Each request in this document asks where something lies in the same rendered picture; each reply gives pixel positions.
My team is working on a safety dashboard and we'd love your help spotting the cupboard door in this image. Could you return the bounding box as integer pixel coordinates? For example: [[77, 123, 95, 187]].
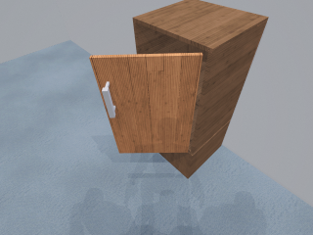
[[89, 53, 203, 154]]

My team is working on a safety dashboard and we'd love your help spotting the handle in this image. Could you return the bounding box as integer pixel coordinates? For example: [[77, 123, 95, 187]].
[[102, 81, 116, 118]]

